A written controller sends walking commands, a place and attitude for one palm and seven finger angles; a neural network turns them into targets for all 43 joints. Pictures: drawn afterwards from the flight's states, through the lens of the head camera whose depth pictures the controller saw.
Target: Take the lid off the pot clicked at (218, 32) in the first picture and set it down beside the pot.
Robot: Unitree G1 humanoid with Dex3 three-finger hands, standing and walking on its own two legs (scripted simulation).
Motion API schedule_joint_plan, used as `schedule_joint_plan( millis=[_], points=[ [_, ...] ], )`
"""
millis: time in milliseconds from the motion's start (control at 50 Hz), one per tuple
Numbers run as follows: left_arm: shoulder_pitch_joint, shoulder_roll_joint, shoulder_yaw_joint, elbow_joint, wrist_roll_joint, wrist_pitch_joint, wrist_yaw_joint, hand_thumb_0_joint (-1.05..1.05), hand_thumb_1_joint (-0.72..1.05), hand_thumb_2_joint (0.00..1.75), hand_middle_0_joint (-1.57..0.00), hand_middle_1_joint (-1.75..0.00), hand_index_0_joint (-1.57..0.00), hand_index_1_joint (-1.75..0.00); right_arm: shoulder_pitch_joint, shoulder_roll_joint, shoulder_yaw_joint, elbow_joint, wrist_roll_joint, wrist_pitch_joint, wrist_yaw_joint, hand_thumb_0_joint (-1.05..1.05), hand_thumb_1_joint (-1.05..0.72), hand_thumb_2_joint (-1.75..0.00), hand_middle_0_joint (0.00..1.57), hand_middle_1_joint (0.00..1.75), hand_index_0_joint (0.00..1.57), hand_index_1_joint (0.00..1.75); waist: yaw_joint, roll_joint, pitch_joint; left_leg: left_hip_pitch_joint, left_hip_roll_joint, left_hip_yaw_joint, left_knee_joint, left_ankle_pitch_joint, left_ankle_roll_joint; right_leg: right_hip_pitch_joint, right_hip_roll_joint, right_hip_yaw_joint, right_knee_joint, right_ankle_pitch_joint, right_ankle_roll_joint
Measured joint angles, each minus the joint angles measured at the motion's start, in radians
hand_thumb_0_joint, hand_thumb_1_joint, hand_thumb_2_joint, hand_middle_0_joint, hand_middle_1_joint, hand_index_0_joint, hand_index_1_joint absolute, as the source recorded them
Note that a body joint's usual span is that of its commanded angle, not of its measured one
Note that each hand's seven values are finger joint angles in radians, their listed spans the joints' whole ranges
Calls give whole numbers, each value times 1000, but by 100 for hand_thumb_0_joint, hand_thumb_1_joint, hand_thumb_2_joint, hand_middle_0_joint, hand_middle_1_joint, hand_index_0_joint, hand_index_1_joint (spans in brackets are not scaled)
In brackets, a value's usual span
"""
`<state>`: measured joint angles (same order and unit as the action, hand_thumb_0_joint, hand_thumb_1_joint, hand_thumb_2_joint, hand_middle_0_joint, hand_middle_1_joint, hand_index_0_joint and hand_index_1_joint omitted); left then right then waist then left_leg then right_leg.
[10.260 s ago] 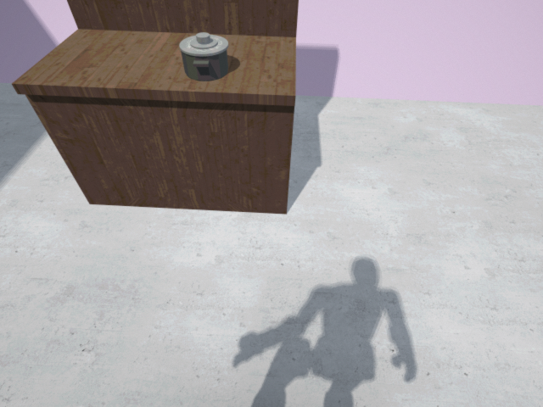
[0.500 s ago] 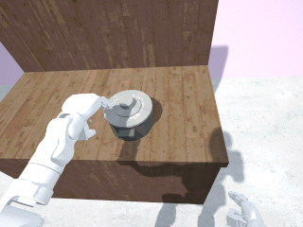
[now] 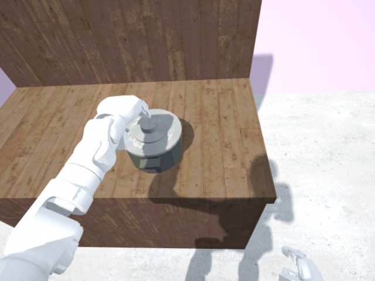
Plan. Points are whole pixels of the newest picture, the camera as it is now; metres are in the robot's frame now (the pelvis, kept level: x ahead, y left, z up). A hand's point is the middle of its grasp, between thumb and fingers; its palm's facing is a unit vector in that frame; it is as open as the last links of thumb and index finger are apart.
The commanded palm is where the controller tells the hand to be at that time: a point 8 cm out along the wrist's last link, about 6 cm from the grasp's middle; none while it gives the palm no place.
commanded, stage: move the open hand above the knob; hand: left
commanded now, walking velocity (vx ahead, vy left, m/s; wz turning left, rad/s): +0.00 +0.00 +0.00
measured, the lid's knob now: (149, 125) +0.50 +0.12 +0.02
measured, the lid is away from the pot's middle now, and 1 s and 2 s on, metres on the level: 0.00 0.00 0.00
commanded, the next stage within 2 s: lower the open fingers around the knob in 0.98 s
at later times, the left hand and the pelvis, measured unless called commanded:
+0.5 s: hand (146, 112) +0.48 +0.11 +0.09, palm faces -0.32 -0.05 -0.94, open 10.2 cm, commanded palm +0.48 +0.13 +0.16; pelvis +0.01 +0.01 +0.00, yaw -3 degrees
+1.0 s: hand (138, 114) +0.47 +0.13 +0.09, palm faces -0.31 -0.04 -0.95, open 10.2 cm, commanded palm +0.47 +0.13 +0.16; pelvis +0.01 +0.01 +0.00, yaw -2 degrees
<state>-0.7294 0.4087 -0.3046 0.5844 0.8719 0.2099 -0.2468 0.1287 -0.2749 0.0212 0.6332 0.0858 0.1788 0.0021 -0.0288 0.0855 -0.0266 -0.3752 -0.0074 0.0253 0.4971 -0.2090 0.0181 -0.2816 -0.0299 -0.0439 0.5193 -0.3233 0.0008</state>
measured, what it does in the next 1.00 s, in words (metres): stands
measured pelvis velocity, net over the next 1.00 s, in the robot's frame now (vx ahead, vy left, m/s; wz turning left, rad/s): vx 0.01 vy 0.01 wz -0.03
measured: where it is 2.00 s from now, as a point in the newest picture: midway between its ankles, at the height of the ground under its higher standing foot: outside the picture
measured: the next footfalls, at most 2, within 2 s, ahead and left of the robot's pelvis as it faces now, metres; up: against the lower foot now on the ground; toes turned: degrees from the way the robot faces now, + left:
none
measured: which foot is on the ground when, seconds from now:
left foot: down 0.00-1.00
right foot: down 0.00-1.00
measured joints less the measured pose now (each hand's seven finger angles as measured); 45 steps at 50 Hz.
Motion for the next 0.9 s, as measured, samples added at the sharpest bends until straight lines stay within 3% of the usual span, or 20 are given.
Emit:
schedule_joint_plan(
  millis=[340,540,900],
  points=[
    [-238,-59,10,325,29,4,44,0,-28,136,-82,-8,-83,-8,93,-4,-22,65,-12,-24,-20,1,-91,-90,20,30,20,30,-53,-13,-21,-55,8,26,4,-1,6,-65,6,27,4,10,5],
    [-249,-51,65,388,44,12,56,0,-28,136,-82,-8,-83,-8,131,-5,-24,69,-15,-37,-28,1,-91,-90,20,30,20,30,-75,-12,-32,-61,16,44,-4,-6,8,-77,13,46,-11,17,8],
    [-226,-51,36,328,34,-15,37,0,-28,136,-82,-8,-83,-8,85,3,-32,52,-16,-48,-22,0,-91,-90,20,30,20,30,-46,-19,-40,-62,8,30,6,-13,10,-67,6,32,-11,8,10]
  ],
)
